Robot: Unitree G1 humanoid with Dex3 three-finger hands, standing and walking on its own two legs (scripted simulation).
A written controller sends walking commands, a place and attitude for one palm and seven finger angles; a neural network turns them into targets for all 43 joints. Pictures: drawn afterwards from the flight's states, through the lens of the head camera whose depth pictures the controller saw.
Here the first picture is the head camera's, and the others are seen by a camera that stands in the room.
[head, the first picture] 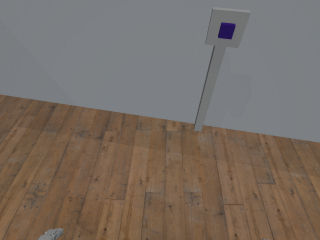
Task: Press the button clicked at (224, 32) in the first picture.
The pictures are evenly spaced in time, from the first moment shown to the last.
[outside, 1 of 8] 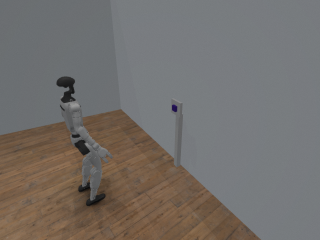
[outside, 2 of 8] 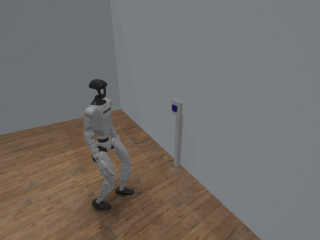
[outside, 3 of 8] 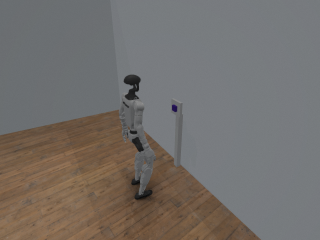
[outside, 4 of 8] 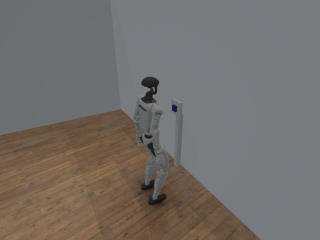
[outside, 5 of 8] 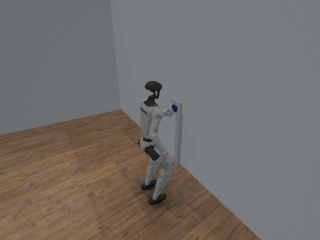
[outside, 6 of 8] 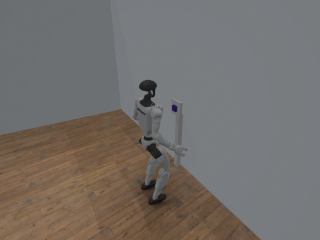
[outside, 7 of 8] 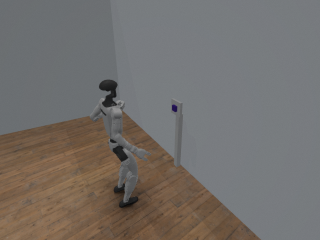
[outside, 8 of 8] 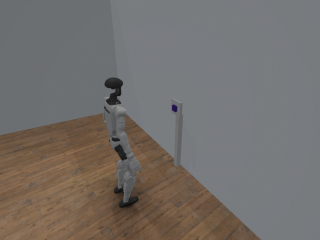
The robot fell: no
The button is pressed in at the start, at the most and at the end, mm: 0 13 0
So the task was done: yes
